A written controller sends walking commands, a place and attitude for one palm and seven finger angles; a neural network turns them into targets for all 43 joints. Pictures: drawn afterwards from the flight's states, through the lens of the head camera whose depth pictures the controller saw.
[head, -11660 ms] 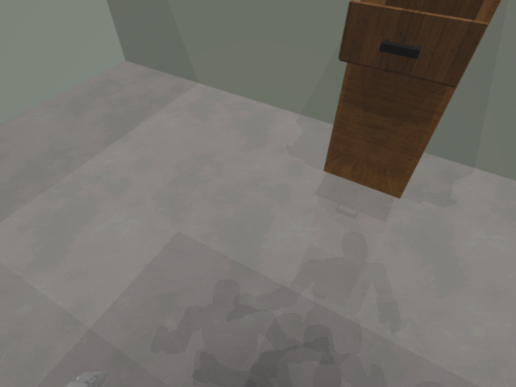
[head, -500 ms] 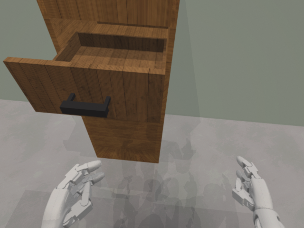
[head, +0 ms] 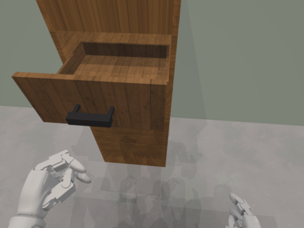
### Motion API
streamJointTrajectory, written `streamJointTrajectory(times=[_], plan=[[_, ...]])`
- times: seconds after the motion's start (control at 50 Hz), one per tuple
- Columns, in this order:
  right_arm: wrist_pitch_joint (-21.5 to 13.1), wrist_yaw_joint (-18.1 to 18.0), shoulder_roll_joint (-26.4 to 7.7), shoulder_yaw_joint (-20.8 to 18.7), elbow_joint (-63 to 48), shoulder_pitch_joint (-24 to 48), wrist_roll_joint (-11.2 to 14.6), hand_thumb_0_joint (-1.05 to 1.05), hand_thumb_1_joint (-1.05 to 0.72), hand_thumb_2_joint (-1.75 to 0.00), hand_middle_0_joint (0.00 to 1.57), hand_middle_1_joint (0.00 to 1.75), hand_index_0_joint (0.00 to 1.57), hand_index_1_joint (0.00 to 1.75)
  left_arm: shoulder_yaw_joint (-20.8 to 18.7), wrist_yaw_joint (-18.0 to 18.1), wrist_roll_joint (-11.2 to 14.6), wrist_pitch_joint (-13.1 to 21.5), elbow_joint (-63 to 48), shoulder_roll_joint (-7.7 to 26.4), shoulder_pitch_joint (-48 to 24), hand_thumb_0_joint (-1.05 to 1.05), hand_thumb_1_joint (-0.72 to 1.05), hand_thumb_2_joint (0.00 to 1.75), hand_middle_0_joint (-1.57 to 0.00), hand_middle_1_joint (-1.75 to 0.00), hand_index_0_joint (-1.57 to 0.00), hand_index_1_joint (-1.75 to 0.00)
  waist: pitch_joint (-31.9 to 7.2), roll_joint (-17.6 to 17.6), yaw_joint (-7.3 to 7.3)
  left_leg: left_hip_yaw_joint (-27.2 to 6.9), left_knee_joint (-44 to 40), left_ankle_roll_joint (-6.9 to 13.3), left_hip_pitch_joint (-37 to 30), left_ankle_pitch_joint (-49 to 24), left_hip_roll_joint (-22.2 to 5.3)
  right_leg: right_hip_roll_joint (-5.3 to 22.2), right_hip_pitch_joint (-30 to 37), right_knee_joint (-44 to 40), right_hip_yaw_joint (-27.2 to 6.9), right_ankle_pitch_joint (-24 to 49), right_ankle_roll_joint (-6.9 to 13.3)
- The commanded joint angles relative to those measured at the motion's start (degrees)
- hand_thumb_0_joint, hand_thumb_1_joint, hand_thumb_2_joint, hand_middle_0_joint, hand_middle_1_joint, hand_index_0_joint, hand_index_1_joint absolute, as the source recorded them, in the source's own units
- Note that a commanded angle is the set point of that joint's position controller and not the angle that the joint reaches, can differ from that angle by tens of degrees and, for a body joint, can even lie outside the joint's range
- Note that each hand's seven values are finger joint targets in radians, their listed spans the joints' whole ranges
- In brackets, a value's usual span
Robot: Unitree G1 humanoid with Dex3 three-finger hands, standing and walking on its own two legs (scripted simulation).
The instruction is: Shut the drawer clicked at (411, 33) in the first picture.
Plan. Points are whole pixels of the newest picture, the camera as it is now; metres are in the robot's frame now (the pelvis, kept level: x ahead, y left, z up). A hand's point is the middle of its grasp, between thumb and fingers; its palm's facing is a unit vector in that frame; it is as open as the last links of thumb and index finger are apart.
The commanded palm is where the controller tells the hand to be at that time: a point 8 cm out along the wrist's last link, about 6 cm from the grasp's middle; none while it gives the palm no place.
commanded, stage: raise the hand and make a fist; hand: left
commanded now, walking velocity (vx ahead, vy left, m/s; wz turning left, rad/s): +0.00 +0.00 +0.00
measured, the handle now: (92, 113) +0.38 +0.19 +0.11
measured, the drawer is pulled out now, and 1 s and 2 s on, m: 0.25 0.25 0.25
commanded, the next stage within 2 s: bring the fist close to the handle in 0.98 s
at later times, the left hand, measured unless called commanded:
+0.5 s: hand (62, 166) +0.19 +0.17 +0.19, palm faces -0.01 -0.99 -0.13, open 3.2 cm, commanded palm +0.15 +0.21 +0.20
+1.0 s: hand (59, 159) +0.19 +0.17 +0.21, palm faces +0.03 -0.99 -0.14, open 3.3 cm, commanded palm +0.15 +0.22 +0.21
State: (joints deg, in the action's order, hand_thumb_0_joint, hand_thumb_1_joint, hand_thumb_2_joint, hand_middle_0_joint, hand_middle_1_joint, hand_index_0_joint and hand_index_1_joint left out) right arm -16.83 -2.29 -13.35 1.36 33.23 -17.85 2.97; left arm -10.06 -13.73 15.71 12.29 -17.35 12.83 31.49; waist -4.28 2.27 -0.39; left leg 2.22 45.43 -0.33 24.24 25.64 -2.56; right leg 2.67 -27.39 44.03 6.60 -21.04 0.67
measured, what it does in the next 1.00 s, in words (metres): stands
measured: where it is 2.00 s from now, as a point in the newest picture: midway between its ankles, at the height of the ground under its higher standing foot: outside the picture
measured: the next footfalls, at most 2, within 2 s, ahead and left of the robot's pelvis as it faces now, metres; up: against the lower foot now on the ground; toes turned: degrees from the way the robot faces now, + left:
none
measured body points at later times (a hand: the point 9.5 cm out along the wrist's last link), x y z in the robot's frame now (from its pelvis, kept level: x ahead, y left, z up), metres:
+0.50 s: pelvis +0.01 +0.01 +0.02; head -0.03 -0.01 +0.47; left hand +0.18 +0.22 +0.20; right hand +0.23 -0.17 -0.02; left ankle -0.02 +0.12 -0.71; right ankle +0.02 -0.11 -0.71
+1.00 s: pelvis +0.00 -0.02 +0.02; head -0.04 -0.04 +0.47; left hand +0.19 +0.22 +0.21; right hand +0.20 -0.24 -0.03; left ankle -0.02 +0.12 -0.71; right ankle +0.02 -0.11 -0.71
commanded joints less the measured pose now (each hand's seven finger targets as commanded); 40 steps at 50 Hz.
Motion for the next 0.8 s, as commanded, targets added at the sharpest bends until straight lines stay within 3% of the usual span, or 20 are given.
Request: streamJointTrajectory(times=[0.0, 0.02, 0.06, 0.1, 0.12, 0.16, 0.22, 0.24, 0.3, 0.4, 0.48, 0.52, 0.54, 0.58, 0.62, 0.64, 0.66, 0.78], plan=[[-6.8, -0.3, -6.1, -2.7, -11.1, 8.9, 0.3, 0.0, -0.9, -0.9, 0.2, 0.3, 0.2, 0.3, -1.8, 0.4, 0.5, 2.9, -15.4, 5.7, -0.8, 0.0, 0.9, 0.9, -1.14, -1.32, -1.14, -1.32, -5.9, -1.4, -1.43, -2.3, -8.6, 1.4, -0.3, -14.6, 2.3, -1.4, 8.8, -8.4, -2.8, 9.0, -0.4], [-6.7, -0.4, -6.4, -2.6, -10.4, 9.5, 0.2, 0.0, -0.9, -0.9, 0.2, 0.3, 0.2, 0.3, -2.2, 0.9, 0.0, 2.4, -15.3, 6.5, -1.1, 0.0, 0.9, 0.9, -1.16, -1.34, -1.16, -1.34, -4.2, -3.5, -1.23, -2.5, -8.8, 1.6, -0.2, -14.3, 2.1, -1.6, 8.8, -9.1, -2.8, 8.3, -0.4], [-7.2, -0.4, -6.3, -2.4, -11.1, 9.1, 0.2, 0.0, -0.9, -0.9, 0.2, 0.3, 0.2, 0.3, -0.4, 1.4, -0.5, 1.6, -18.9, 5.1, -2.3, 0.0, 0.9, 0.9, -1.2, -1.38, -1.2, -1.38, -4.9, 0.2, -1.69, -2.5, -10.1, 1.6, -2.4, -14.9, 2.2, -1.7, 9.3, -8.8, -2.0, 9.4, -0.2], [-7.4, -0.6, -6.2, -2.1, -10.7, 9.0, 0.4, 0.0, -0.9, -0.9, 0.2, 0.3, 0.2, 0.3, -1.0, 2.4, -0.8, 0.4, -19.6, 5.6, -3.7, 0.0, 0.9, 0.9, -1.24, -1.43, -1.24, -1.43, -4.0, 0.7, -1.74, -2.8, -11.1, 1.4, -3.5, -15.5, 2.0, -2.0, 9.5, -9.0, -1.1, 10.3, -0.1], [-7.4, -0.6, -6.5, -1.8, -10.6, 9.6, 0.3, 0.0, -0.9, -0.9, 0.2, 0.3, 0.2, 0.3, -0.9, 2.9, -1.2, -0.1, -21.0, 6.3, -5.4, 0.0, 0.9, 0.9, -1.26, -1.45, -1.26, -1.45, -3.7, -0.8, -1.54, -2.9, -11.4, 1.6, -4.0, -15.8, 1.8, -2.0, 10.2, -9.2, -1.2, 10.8, -0.1], [-7.8, -0.4, -6.1, -1.6, -10.8, 9.5, 0.3, 0.0, -0.9, -0.9, 0.2, 0.3, 0.2, 0.3, -0.4, 3.2, -1.4, -1.5, -23.0, 5.6, -4.9, 0.0, 0.9, 0.9, -1.3, -1.49, -1.3, -1.49, -5.1, 1.3, -2.28, -3.0, -12.2, 1.4, -5.9, -18.5, 1.8, -2.0, 11.7, -9.1, -0.8, 13.7, 0.0], [-7.2, -0.4, -6.2, -0.9, -10.6, 10.8, 0.5, 0.0, -0.9, -0.9, 0.2, 0.3, 0.2, 0.3, 0.3, 3.2, -1.7, -4.8, -23.1, 5.2, -5.7, 0.0, 0.9, 0.9, -1.36, -1.56, -1.36, -1.56, -2.5, -0.5, -2.4, -3.1, -13.7, 1.2, -6.5, -19.1, 1.3, -2.2, 12.6, -10.1, -0.5, 14.6, 0.0], [-6.9, -0.3, -5.9, -0.6, -10.7, 10.6, 0.5, 0.0, -0.9, -0.9, 0.2, 0.3, 0.2, 0.3, 1.9, 2.9, -1.8, -6.0, -23.8, 4.0, -6.3, 0.0, 0.9, 0.9, -1.38, -1.58, -1.38, -1.58, -1.5, 0.9, -2.36, -3.0, -14.2, 1.3, -7.1, -19.7, 1.5, -2.2, 12.6, -10.5, -0.5, 15.5, 0.0], [-6.2, -0.5, -5.7, 0.0, -11.1, 11.6, 0.7, 0.0, -0.9, -0.9, 0.2, 0.3, 0.2, 0.3, 0.8, 2.9, -1.9, -9.8, -25.6, 5.4, -8.1, 0.0, 0.9, 0.9, -1.4, -1.6, -1.4, -1.6, -1.1, 1.4, -2.82, -3.1, -15.6, 1.0, -8.4, -19.8, 1.3, -2.2, 13.6, -11.4, -0.2, 15.7, 0.0], [-4.0, -0.7, -5.4, 0.9, -11.1, 13.3, 0.8, 0.0, -0.9, -0.9, 0.2, 0.3, 0.2, 0.3, -2.0, 2.9, -1.0, -14.8, -28.3, 7.0, -11.2, 0.0, 0.9, 0.9, -1.4, -1.6, -1.4, -1.6, -1.4, -1.3, -3.17, -2.8, -17.3, 1.0, -10.3, -20.7, 1.3, -2.3, 15.8, -13.1, -0.1, 17.3, -0.1], [-4.1, -0.7, -5.3, 1.5, -10.8, 14.5, 1.1, 0.0, -0.9, -0.9, 0.2, 0.3, 0.2, 0.3, -1.8, 2.6, 0.0, -17.1, -30.8, 6.4, -14.9, 0.0, 0.9, 0.9, -1.4, -1.6, -1.4, -1.6, -2.2, 1.1, -3.24, -3.0, -18.2, 1.0, -12.6, -21.0, 1.5, -2.2, 16.6, -14.1, -0.1, 17.4, -0.1], [-4.2, -0.6, -5.6, 1.5, -10.6, 15.2, 1.2, 0.0, -0.9, -0.9, 0.2, 0.3, 0.2, 0.3, -3.1, 2.3, 0.4, -18.3, -30.7, 7.6, -14.7, 0.0, 0.9, 0.9, -1.4, -1.6, -1.4, -1.6, -2.6, -1.5, -3.51, -3.2, -18.3, 1.1, -12.8, -21.4, 1.4, -2.3, 17.5, -14.4, -0.2, 18.0, -0.1], [-4.2, -0.7, -5.4, 1.7, -10.5, 15.4, 1.3, 0.0, -0.9, -0.9, 0.2, 0.3, 0.2, 0.3, -2.2, 2.0, 0.5, -19.0, -31.0, 6.9, -16.2, 0.0, 0.9, 0.9, -1.4, -1.6, -1.4, -1.6, -2.4, -0.2, -3.51, -3.0, -18.6, 1.3, -13.3, -20.7, 1.6, -2.1, 17.1, -14.8, -0.4, 17.6, -0.1], [-3.9, -1.1, -5.6, 1.7, -9.7, 15.6, 1.4, 0.0, -0.9, -0.9, 0.2, 0.3, 0.2, 0.3, -3.2, 1.9, 0.8, -20.8, -27.9, 7.4, -18.0, 0.0, 0.9, 0.9, -1.4, -1.6, -1.4, -1.6, 0.0, -1.0, -3.28, -3.0, -19.2, 1.3, -12.7, -18.8, 1.6, -2.2, 16.4, -15.8, -0.5, 15.8, -0.2], [-3.1, -1.3, -6.1, 1.5, -9.4, 16.3, 1.7, 0.0, -0.9, -0.9, 0.2, 0.3, 0.2, 0.3, -6.4, 1.7, 1.3, -22.9, -24.4, 9.3, -15.9, 0.0, 0.9, 0.9, -1.4, -1.6, -1.4, -1.6, 0.7, -3.5, -4.02, -2.7, -19.3, 1.4, -12.3, -18.0, 1.7, -2.5, 16.6, -16.9, -1.0, 14.5, -0.3], [-2.6, -1.4, -5.8, 1.6, -9.3, 16.3, 1.7, 0.0, -0.9, -0.9, 0.2, 0.3, 0.2, 0.3, -4.9, 1.2, 1.6, -23.5, -24.4, 7.7, -17.7, 0.0, 0.9, 0.9, -1.4, -1.6, -1.4, -1.6, 0.6, -2.5, -3.55, -2.3, -19.6, 1.5, -12.7, -17.6, 1.9, -2.1, 16.5, -17.4, -1.2, 14.1, -0.4], [-2.3, -1.5, -6.1, 1.4, -9.5, 16.2, 1.7, 0.0, -0.9, -0.9, 0.2, 0.3, 0.2, 0.3, -7.0, 1.3, 1.8, -23.8, -24.3, 9.6, -18.0, 0.0, 0.9, 0.9, -1.4, -1.6, -1.4, -1.6, 0.4, -2.9, -3.76, -2.3, -19.5, 1.5, -12.4, -17.5, 2.0, -2.0, 17.0, -17.7, -1.4, 13.8, -0.5], [-3.2, -1.3, -6.3, 1.2, -10.0, 15.7, 1.6, 0.0, -0.9, -0.9, 0.2, 0.3, 0.2, 0.3, -8.6, 1.4, 2.7, -21.3, -27.5, 10.6, -18.4, 0.0, 0.9, 0.9, -1.4, -1.6, -1.4, -1.6, -2.0, -0.3, -3.66, -1.7, -18.7, 1.7, -14.0, -18.2, 2.1, -1.8, 17.9, -18.0, -1.9, 14.1, -0.7]])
